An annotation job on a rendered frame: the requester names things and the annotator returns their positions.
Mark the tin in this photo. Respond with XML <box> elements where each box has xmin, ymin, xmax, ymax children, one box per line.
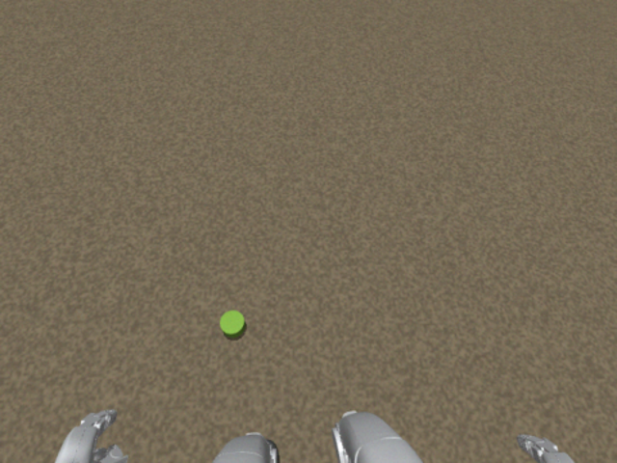
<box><xmin>220</xmin><ymin>311</ymin><xmax>246</xmax><ymax>338</ymax></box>

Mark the left robot hand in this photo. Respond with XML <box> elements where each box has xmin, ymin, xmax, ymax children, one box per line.
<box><xmin>55</xmin><ymin>410</ymin><xmax>128</xmax><ymax>463</ymax></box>

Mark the right robot hand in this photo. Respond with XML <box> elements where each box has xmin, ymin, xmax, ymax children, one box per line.
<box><xmin>517</xmin><ymin>434</ymin><xmax>575</xmax><ymax>463</ymax></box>

